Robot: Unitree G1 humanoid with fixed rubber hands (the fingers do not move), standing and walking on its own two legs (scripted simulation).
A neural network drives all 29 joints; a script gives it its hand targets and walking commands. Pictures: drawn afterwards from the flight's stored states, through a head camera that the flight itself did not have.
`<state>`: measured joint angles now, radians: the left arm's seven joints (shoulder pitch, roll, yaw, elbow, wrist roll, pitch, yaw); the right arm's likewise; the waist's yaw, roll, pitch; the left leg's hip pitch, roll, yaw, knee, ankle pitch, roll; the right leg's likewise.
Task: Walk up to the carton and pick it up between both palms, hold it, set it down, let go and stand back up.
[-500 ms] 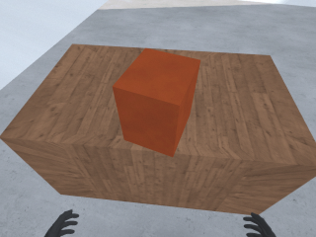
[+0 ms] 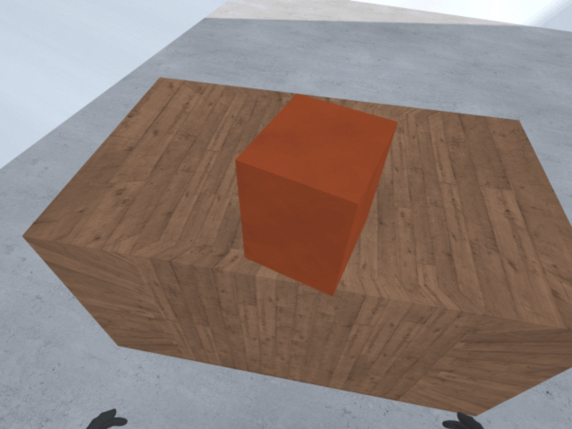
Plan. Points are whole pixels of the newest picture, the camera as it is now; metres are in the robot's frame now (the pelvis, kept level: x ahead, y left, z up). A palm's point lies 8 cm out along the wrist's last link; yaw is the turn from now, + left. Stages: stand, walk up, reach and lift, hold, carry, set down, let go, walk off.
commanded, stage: walk up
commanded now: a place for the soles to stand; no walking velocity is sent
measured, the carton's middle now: (314, 195) +0.52 -0.03 +0.00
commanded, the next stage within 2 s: reach and lift in 1.66 s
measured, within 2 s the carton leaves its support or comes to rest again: neither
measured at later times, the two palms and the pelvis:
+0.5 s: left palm out of the picture +0.13 +0.28 -0.10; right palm (455, 382) +0.22 -0.24 -0.08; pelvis +0.08 +0.01 +0.00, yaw -1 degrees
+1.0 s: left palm (117, 364) +0.21 +0.27 -0.08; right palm (483, 415) +0.18 -0.27 -0.08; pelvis +0.07 +0.01 +0.00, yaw -7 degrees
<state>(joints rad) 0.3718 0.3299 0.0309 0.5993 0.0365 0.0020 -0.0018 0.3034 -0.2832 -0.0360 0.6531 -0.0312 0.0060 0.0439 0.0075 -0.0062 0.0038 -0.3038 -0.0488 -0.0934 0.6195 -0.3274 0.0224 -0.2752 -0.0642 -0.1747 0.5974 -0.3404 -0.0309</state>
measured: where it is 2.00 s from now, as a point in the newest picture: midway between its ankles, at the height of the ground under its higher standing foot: outside the picture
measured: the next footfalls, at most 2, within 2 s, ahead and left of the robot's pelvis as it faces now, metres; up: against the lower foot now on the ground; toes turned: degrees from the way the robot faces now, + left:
right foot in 0.56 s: +0.12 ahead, -0.12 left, +0.00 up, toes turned -5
